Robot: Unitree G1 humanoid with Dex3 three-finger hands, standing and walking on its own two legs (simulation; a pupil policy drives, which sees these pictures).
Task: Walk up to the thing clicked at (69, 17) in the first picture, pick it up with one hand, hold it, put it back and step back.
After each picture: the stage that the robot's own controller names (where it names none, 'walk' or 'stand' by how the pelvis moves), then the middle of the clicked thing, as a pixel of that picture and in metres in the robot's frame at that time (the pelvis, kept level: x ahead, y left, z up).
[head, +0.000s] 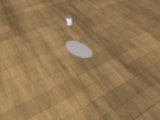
stand; (69, 20) +1.80 +0.19 -0.72
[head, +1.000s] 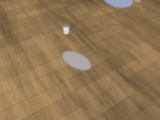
walk; (66, 28) +1.66 +0.15 -0.72
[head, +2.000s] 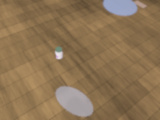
walk; (58, 52) +1.09 +0.16 -0.71
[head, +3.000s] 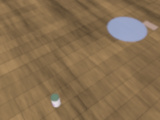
walk; (55, 100) +0.63 +0.22 -0.71
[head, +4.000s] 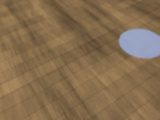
walk; out of the picture +0.41 +0.23 -0.70
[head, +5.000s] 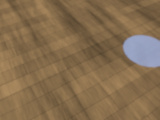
stand; out of the picture +0.34 +0.19 -0.72
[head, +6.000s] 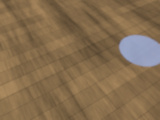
stand; out of the picture +0.34 +0.19 -0.72
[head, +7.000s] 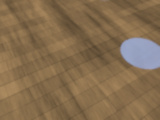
stand; out of the picture +0.35 +0.19 -0.72
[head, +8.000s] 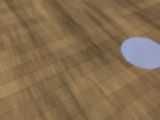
stand; out of the picture +0.34 +0.19 -0.72
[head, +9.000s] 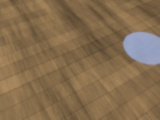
go down; out of the picture +0.34 +0.18 -0.72
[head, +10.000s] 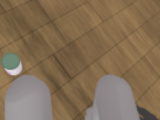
go down; (12, 64) +0.41 +0.24 -0.29
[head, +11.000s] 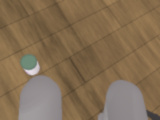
close in; (30, 65) +0.41 +0.24 -0.30
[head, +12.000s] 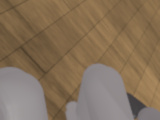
close in; out of the picture +0.39 +0.27 -0.22
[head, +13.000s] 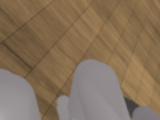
close; out of the picture +0.38 +0.28 -0.21
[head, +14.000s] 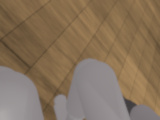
lift; out of the picture +0.38 +0.28 -0.22
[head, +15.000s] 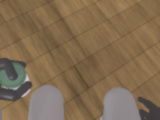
lift; (16, 81) +0.31 +0.22 -0.04
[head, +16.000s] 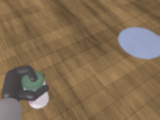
hold; (36, 90) +0.32 +0.17 +0.01
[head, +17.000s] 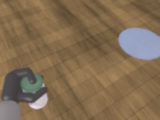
hold; (35, 91) +0.32 +0.17 +0.00
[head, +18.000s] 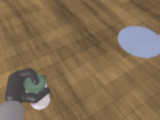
hold; (37, 92) +0.32 +0.17 -0.01
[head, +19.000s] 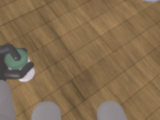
crouch; (21, 66) +0.39 +0.21 -0.07
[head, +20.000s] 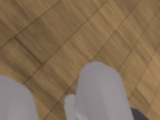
lower; out of the picture +0.40 +0.28 -0.22
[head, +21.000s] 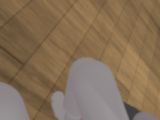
lower; out of the picture +0.42 +0.31 -0.22
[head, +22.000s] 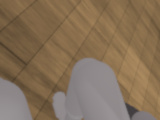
lower; out of the picture +0.41 +0.31 -0.22
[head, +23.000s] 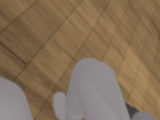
lower; out of the picture +0.41 +0.30 -0.22
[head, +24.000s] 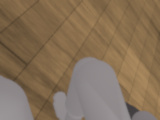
lower; out of the picture +0.40 +0.30 -0.22
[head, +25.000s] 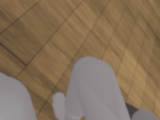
withdraw; out of the picture +0.40 +0.27 -0.22
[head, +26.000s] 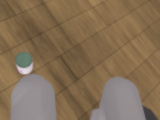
walk; (24, 63) +0.42 +0.23 -0.29
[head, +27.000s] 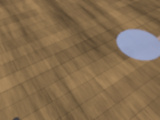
stand; out of the picture +0.35 +0.17 -0.65
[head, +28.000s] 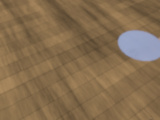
stand; out of the picture +0.37 +0.19 -0.67
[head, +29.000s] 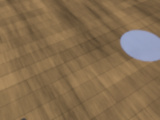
stand; out of the picture +0.37 +0.18 -0.67
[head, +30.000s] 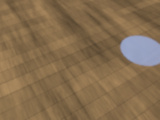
stand; out of the picture +0.39 +0.18 -0.72
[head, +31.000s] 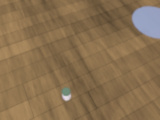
walk; (66, 93) +0.53 +0.12 -0.70
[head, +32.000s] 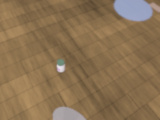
walk; (60, 65) +0.83 +0.16 -0.71
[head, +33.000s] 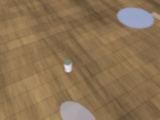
stand; (68, 65) +1.00 +0.17 -0.71
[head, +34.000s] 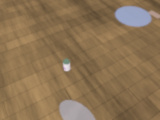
stand; (66, 64) +1.01 +0.17 -0.72
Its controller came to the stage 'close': yes
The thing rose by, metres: 0.70
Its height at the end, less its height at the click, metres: +0.00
